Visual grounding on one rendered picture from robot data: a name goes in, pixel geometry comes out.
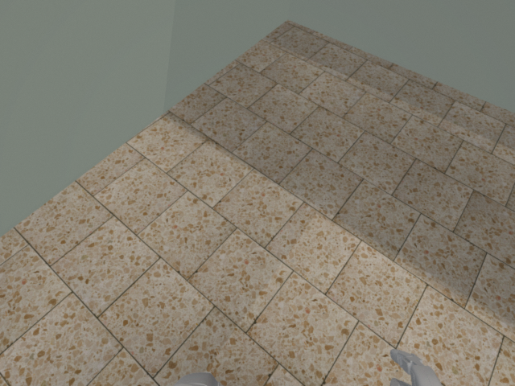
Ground robot right hand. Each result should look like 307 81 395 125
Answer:
390 349 442 386

